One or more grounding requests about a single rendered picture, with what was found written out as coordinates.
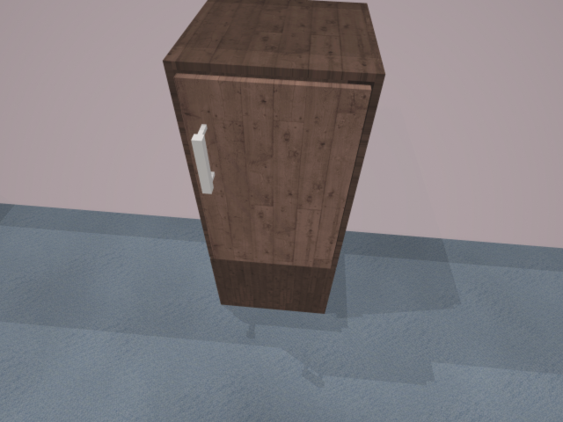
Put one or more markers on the cupboard door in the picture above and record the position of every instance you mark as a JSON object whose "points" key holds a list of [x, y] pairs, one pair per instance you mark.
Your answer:
{"points": [[283, 153]]}

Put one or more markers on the handle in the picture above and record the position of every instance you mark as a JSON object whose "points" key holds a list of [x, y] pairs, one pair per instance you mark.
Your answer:
{"points": [[206, 176]]}

